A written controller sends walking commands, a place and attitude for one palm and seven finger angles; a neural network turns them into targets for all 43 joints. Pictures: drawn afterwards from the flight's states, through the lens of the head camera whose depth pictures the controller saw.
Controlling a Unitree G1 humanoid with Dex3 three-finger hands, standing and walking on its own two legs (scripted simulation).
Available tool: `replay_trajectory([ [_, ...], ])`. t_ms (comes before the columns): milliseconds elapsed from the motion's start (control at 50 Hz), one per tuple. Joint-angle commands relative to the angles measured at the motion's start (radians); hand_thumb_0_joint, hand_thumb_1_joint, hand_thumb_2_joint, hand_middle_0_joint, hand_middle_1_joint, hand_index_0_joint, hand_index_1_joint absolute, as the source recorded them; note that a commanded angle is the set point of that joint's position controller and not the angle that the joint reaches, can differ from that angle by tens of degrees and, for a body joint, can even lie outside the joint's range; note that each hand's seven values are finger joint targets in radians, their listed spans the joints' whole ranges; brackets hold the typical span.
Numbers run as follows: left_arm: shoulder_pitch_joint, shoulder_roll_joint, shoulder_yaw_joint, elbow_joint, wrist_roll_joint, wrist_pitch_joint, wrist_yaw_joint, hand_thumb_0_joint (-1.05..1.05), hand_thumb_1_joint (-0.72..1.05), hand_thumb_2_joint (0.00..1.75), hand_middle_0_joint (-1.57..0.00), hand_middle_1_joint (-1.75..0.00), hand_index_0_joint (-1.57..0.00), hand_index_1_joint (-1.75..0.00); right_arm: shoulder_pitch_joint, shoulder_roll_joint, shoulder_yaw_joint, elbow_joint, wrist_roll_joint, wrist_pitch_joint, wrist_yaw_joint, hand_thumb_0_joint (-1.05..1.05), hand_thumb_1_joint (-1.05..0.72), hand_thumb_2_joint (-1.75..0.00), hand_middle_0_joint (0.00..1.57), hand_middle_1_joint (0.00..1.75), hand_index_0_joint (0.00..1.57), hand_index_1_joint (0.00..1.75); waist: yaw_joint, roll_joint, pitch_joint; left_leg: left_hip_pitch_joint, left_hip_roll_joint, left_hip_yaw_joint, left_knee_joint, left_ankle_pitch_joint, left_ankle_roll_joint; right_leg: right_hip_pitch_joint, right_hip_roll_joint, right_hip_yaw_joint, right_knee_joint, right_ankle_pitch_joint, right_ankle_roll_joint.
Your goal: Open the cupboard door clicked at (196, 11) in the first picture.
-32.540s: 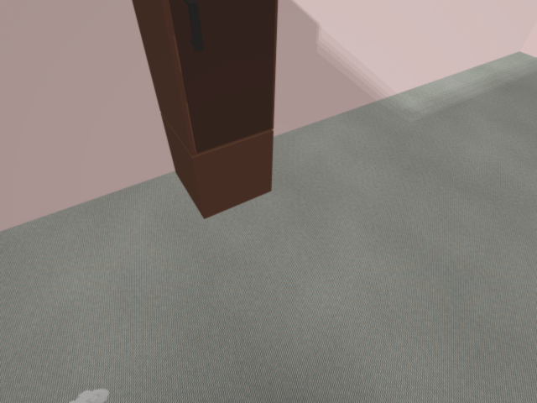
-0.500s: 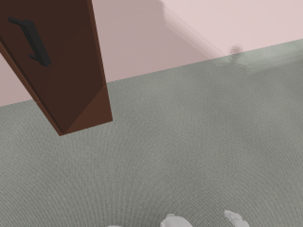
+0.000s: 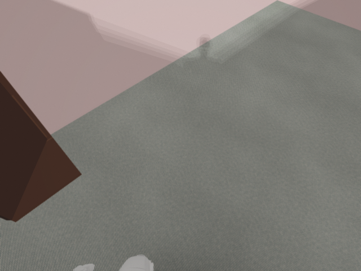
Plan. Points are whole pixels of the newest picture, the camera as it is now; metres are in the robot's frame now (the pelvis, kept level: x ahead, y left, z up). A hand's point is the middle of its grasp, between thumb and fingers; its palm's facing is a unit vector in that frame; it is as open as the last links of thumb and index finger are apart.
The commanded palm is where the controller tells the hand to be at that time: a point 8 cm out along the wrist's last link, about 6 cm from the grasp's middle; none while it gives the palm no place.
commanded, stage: walk to a spot facing it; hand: left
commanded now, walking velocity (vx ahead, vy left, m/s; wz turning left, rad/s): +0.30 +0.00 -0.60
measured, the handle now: out of the picture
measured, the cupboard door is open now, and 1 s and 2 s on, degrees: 44 44 44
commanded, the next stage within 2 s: turn to face it in 1.32 s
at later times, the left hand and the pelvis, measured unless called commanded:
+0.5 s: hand (149, 196) +0.33 +0.11 -0.17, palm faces -0.39 -0.91 -0.15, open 7.4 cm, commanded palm none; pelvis +0.14 -0.01 +0.00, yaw -19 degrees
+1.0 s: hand (180, 182) +0.38 +0.02 -0.16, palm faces -0.35 -0.91 -0.21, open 7.3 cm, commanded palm none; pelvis +0.34 -0.16 +0.00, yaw -28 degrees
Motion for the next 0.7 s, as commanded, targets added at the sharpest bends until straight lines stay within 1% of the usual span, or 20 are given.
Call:
replay_trajectory([
  [0, 0.005, 0.230, 0.062, -0.065, 0.005, -0.030, 0.002, 0.00, 0.90, 0.90, -0.20, -0.30, -0.20, -0.30, 0.005, -0.061, -0.017, -0.089, 0.000, -0.052, 0.005, 0.00, -0.90, -0.90, 0.20, 0.30, 0.20, 0.30, 0.021, -0.148, -0.067, 0.099, -0.043, 0.022, -0.187, 0.001, 0.016, -0.058, -0.208, 0.317, -0.273, -0.362, -0.174],
  [40, -0.023, 0.204, 0.060, -0.068, 0.000, -0.031, -0.002, 0.00, 0.90, 0.90, -0.20, -0.30, -0.20, -0.30, 0.102, -0.058, -0.017, -0.055, 0.001, -0.069, -0.003, 0.00, -0.90, -0.90, 0.20, 0.30, 0.20, 0.30, -0.031, -0.118, -0.080, 0.294, -0.061, 0.043, -0.374, 0.079, 0.021, -0.163, -0.156, 0.290, -0.208, -0.392, -0.135],
  [60, -0.039, 0.164, 0.051, -0.077, -0.005, -0.032, -0.008, 0.00, 0.90, 0.90, -0.20, -0.30, -0.20, -0.30, 0.177, -0.090, -0.020, -0.027, -0.001, -0.081, -0.016, 0.00, -0.90, -0.90, 0.20, 0.30, 0.20, 0.30, -0.066, -0.020, -0.101, 0.461, -0.028, 0.014, -0.499, 0.067, 0.031, -0.272, -0.098, 0.237, -0.110, -0.373, -0.094],
  [80, -0.040, 0.083, 0.035, -0.101, -0.015, -0.030, -0.017, 0.00, 0.90, 0.90, -0.20, -0.30, -0.20, -0.30, 0.260, -0.181, -0.039, -0.007, -0.017, -0.092, -0.029, 0.00, -0.90, -0.90, 0.20, 0.30, 0.20, 0.30, -0.105, 0.260, -0.113, 0.575, 0.200, -0.285, -0.667, -0.206, 0.094, -0.452, 0.034, 0.101, 0.169, -0.390, -0.035],
  [100, -0.101, 0.070, 0.032, -0.142, -0.016, -0.036, -0.021, 0.00, 0.90, 0.90, -0.20, -0.30, -0.20, -0.30, 0.324, -0.251, -0.050, -0.005, -0.028, -0.099, -0.039, 0.00, -0.90, -0.90, 0.20, 0.30, 0.20, 0.30, -0.127, 0.390, -0.091, 0.547, 0.449, -0.588, -0.804, -0.359, 0.191, -0.556, 0.043, -0.048, 0.442, -0.384, 0.011],
  [120, -0.168, 0.099, 0.040, -0.155, -0.003, -0.040, -0.032, 0.00, 0.90, 0.90, -0.20, -0.30, -0.20, -0.30, 0.298, -0.245, -0.044, -0.014, -0.024, -0.100, -0.042, 0.00, -0.90, -0.90, 0.20, 0.30, 0.20, 0.30, -0.115, 0.198, -0.015, 0.417, 0.481, -0.592, -0.850, -0.343, 0.239, -0.549, -0.046, 0.013, 0.563, -0.293, 0.007],
  [140, -0.128, 0.098, 0.047, -0.147, 0.002, -0.048, -0.045, 0.00, 0.90, 0.90, -0.20, -0.30, -0.20, -0.30, 0.241, -0.213, -0.035, -0.040, -0.028, -0.108, -0.035, 0.00, -0.90, -0.90, 0.20, 0.30, 0.20, 0.30, -0.068, 0.102, -0.005, 0.396, 0.445, -0.542, -0.832, -0.258, 0.250, -0.548, -0.068, -0.010, 0.635, -0.213, 0.012],
  [180, -0.087, 0.065, 0.048, -0.090, 0.015, -0.040, -0.053, 0.00, 0.90, 0.90, -0.20, -0.30, -0.20, -0.30, 0.185, -0.118, -0.005, -0.028, -0.023, -0.121, -0.034, 0.00, -0.90, -0.90, 0.20, 0.30, 0.20, 0.30, -0.021, 0.148, 0.000, 0.378, 0.296, -0.251, -0.765, 0.076, 0.141, -0.517, -0.090, -0.037, 0.695, -0.053, 0.028],
  [200, -0.067, 0.046, 0.039, -0.081, 0.012, -0.033, -0.057, 0.00, 0.90, 0.90, -0.20, -0.30, -0.20, -0.30, 0.194, -0.098, 0.002, -0.020, -0.018, -0.126, -0.036, 0.00, -0.90, -0.90, 0.20, 0.30, 0.20, 0.30, -0.014, 0.167, -0.018, 0.397, 0.251, -0.126, -0.738, 0.226, 0.111, -0.502, -0.088, -0.061, 0.694, -0.007, 0.035],
  [240, -0.056, 0.012, 0.030, -0.072, 0.006, -0.028, -0.058, 0.00, 0.90, 0.90, -0.20, -0.30, -0.20, -0.30, 0.241, -0.068, 0.011, 0.006, -0.012, -0.133, -0.042, 0.00, -0.90, -0.90, 0.20, 0.30, 0.20, 0.30, -0.017, 0.203, -0.055, 0.474, 0.213, -0.003, -0.681, 0.486, 0.095, -0.505, -0.073, -0.104, 0.685, 0.023, 0.038],
  [400, -0.244, -0.008, 0.005, -0.102, 0.001, -0.026, -0.062, 0.00, 0.90, 0.90, -0.20, -0.30, -0.20, -0.30, 0.367, -0.057, 0.018, 0.084, -0.024, -0.125, -0.037, 0.00, -0.90, -0.90, 0.20, 0.30, 0.20, 0.30, -0.068, 0.196, 0.028, 0.487, 0.254, 0.139, -0.702, 0.576, 0.140, -0.437, -0.080, -0.200, 0.306, 0.077, 0.014],
  [440, -0.233, 0.007, 0.008, -0.096, -0.002, -0.031, -0.058, 0.00, 0.90, 0.90, -0.20, -0.30, -0.20, -0.30, 0.362, -0.069, 0.012, 0.094, -0.027, -0.121, -0.035, 0.00, -0.90, -0.90, 0.20, 0.30, 0.20, 0.30, -0.054, 0.206, 0.022, 0.497, 0.283, 0.165, -0.664, 0.668, 0.144, -0.351, -0.063, -0.216, 0.217, 0.031, -0.014],
  [480, -0.152, 0.027, 0.016, -0.067, -0.003, -0.038, -0.051, 0.00, 0.90, 0.90, -0.20, -0.30, -0.20, -0.30, 0.346, -0.095, 0.010, 0.100, -0.024, -0.119, -0.035, 0.00, -0.90, -0.90, 0.20, 0.30, 0.20, 0.30, -0.010, 0.184, -0.030, 0.500, 0.297, 0.191, -0.552, 0.932, 0.145, -0.194, -0.014, -0.245, 0.176, -0.039, -0.052],
  [520, 0.126, 0.075, 0.039, 0.016, 0.001, -0.054, -0.040, 0.00, 0.90, 0.90, -0.20, -0.30, -0.20, -0.30, 0.255, -0.125, 0.005, 0.080, -0.010, -0.117, -0.032, 0.00, -0.90, -0.90, 0.20, 0.30, 0.20, 0.30, 0.130, 0.151, -0.157, 0.376, 0.249, 0.241, -0.240, 0.989, 0.098, 0.183, 0.028, -0.253, 0.080, 0.007, -0.094],
  [540, 0.282, 0.186, 0.069, 0.058, 0.008, -0.067, -0.025, 0.00, 0.90, 0.90, -0.20, -0.30, -0.20, -0.30, 0.246, -0.075, 0.013, 0.059, 0.010, -0.117, -0.015, 0.00, -0.90, -0.90, 0.20, 0.30, 0.20, 0.30, 0.202, -0.058, -0.276, 0.099, 0.161, 0.270, 0.061, 0.628, 0.055, 0.499, -0.161, -0.010, -0.013, -0.066, -0.155],
  [560, 0.354, 0.282, 0.092, 0.074, -0.006, -0.067, -0.005, 0.00, 0.90, 0.90, -0.20, -0.30, -0.20, -0.30, 0.225, -0.007, 0.024, 0.014, 0.024, -0.117, -0.013, 0.00, -0.90, -0.90, 0.20, 0.30, 0.20, 0.30, 0.198, -0.270, -0.343, -0.182, -0.026, 0.155, 0.430, -0.151, 0.011, 0.596, -0.430, 0.540, -0.182, -0.020, -0.256],
  [580, 0.271, 0.281, 0.088, 0.063, -0.025, -0.060, 0.010, 0.00, 0.90, 0.90, -0.20, -0.30, -0.20, -0.30, 0.152, -0.038, 0.014, 0.007, 0.018, -0.108, -0.013, 0.00, -0.90, -0.90, 0.20, 0.30, 0.20, 0.30, 0.163, -0.166, -0.233, -0.270, 0.026, -0.021, 0.516, -0.119, 0.047, 0.480, -0.430, 0.526, -0.259, -0.111, -0.245],
  [600, 0.168, 0.222, 0.071, 0.040, -0.028, -0.060, 0.014, 0.00, 0.90, 0.90, -0.20, -0.30, -0.20, -0.30, 0.135, -0.023, 0.005, 0.016, 0.016, -0.107, -0.010, 0.00, -0.90, -0.90, 0.20, 0.30, 0.20, 0.30, 0.110, -0.084, -0.115, -0.275, 0.084, -0.034, 0.498, 0.009, 0.051, 0.327, -0.401, 0.401, -0.288, -0.161, -0.226],
  [640, 0.046, 0.124, 0.037, 0.010, -0.020, -0.076, 0.017, 0.00, 0.90, 0.90, -0.20, -0.30, -0.20, -0.30, 0.147, -0.002, 0.002, 0.052, 0.000, -0.094, -0.012, 0.00, -0.90, -0.90, 0.20, 0.30, 0.20, 0.30, 0.022, -0.004, -0.078, -0.136, 0.114, -0.050, 0.367, 0.108, 0.035, 0.085, -0.308, 0.228, -0.299, -0.045, -0.168],
  [680, 0.046, 0.085, 0.026, 0.021, -0.014, -0.094, 0.015, 0.00, 0.90, 0.90, -0.20, -0.30, -0.20, -0.30, 0.198, 0.029, 0.008, 0.085, -0.011, -0.073, -0.007, 0.00, -0.90, -0.90, 0.20, 0.30, 0.20, 0.30, -0.015, -0.035, -0.083, -0.074, 0.105, -0.028, 0.265, 0.149, 0.029, 0.022, -0.247, 0.109, -0.312, 0.104, -0.139],
])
